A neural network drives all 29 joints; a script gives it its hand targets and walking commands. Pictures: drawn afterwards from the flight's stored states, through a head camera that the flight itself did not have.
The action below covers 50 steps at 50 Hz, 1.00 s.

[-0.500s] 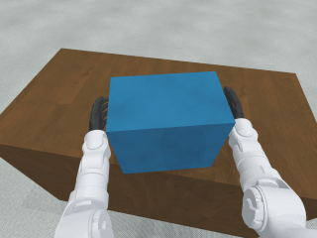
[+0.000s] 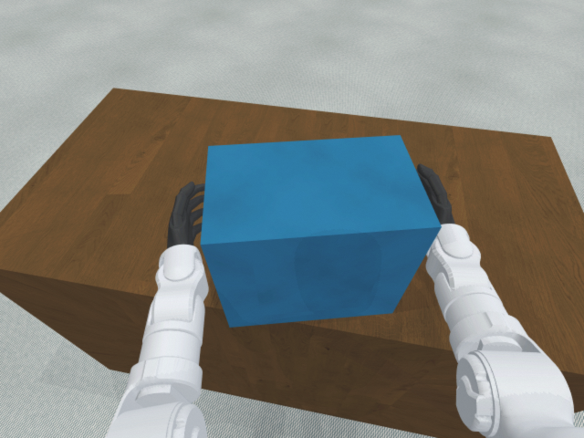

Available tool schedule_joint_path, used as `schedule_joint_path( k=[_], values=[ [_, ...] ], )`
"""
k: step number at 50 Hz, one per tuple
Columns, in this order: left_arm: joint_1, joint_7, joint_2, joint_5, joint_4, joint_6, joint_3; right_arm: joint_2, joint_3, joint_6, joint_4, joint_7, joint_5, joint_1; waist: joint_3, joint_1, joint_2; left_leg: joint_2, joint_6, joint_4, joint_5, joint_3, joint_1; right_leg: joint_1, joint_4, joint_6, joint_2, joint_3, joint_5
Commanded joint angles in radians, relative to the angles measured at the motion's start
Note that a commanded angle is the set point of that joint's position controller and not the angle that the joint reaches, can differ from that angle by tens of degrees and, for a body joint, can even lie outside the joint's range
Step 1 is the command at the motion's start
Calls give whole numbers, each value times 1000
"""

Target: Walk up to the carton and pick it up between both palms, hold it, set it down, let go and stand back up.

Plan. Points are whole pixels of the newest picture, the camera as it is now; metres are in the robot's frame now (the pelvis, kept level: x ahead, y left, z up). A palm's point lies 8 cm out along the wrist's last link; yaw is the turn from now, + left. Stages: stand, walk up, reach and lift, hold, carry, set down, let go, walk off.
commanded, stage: reach and lift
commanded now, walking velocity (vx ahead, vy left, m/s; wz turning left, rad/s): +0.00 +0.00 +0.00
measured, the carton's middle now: (309, 237) +0.40 +0.03 +0.04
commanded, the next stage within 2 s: none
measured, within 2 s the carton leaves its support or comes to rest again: leaves its support in 0.22 s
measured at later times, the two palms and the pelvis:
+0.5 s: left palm (167, 258) +0.32 +0.22 +0.07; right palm (437, 223) +0.38 -0.14 +0.11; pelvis -0.04 -0.01 +0.00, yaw +2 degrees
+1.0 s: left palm (167, 219) +0.34 +0.21 +0.12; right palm (455, 216) +0.38 -0.15 +0.13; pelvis -0.04 +0.00 +0.00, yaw +2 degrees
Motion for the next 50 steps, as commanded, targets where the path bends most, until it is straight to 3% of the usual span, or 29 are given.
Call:
schedule_joint_path(
  k=[1, 8, 12, 16, 20, 26, 29, 39, 50],
  values=[
    [-477, -120, -458, -22, -112, -60, -378, 510, 309, -74, -200, 107, -35, -522, -508, 30, -36, -48, -10, 37, 477, 64, 74, 339, 78, 42, -5, -25, 476],
    [-591, -105, -493, -42, -163, -157, -400, 540, 348, -194, -315, 75, -76, -623, -670, 18, -67, -44, -13, 58, 545, 71, 58, 431, 130, 56, -11, -43, 694],
    [-647, -115, -485, -16, -115, -212, -353, 531, 311, -265, -276, 58, -153, -653, -678, 4, -71, -39, -11, 36, 488, 80, 26, 455, 134, 59, -28, -47, 690],
    [-712, -117, -480, 6, -45, -269, -316, 516, 242, -333, -189, 46, -231, -685, -687, -9, -60, -35, -13, 21, 424, 96, 16, 415, 116, 49, -31, -57, 568],
    [-802, -106, -475, 13, 6, -304, -293, 504, 166, -367, -97, 48, -290, -723, -689, -19, -45, -39, -10, 4, 313, 113, 13, 326, 87, 33, -32, -69, 346],
    [-896, -93, -455, 11, 70, -266, -287, 500, 66, -329, 37, 70, -323, -752, -608, -24, -19, -41, 14, -43, 102, 126, 13, 181, 28, 19, -54, -77, 5],
    [-926, -92, -454, 2, 78, -220, -296, 500, 48, -288, 49, 82, -307, -770, -609, -22, -7, -41, 19, -50, 73, 125, 29, 146, 13, 18, -57, -79, -54],
    [-937, -82, -492, -70, 8, -125, -384, 511, 163, -203, -107, 100, -184, -842, -727, -19, -11, -33, 19, 11, 229, 83, 134, 163, 30, 23, -32, -68, 60],
    [-853, -123, -538, -129, -185, 72, -486, 579, 339, -25, -379, 56, 23, -843, -622, -59, -35, -54, 20, 55, 352, 32, 205, 300, 51, 44, -12, -28, 259]
  ],
)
